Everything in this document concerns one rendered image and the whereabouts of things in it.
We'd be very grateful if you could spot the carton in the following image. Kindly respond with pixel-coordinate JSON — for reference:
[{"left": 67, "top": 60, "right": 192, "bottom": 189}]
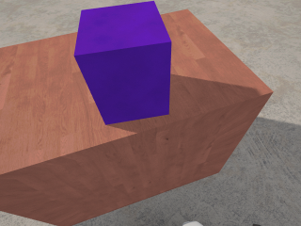
[{"left": 74, "top": 1, "right": 172, "bottom": 125}]

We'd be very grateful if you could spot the pedestal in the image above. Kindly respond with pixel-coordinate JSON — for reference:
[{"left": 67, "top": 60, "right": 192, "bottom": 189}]
[{"left": 0, "top": 9, "right": 273, "bottom": 226}]

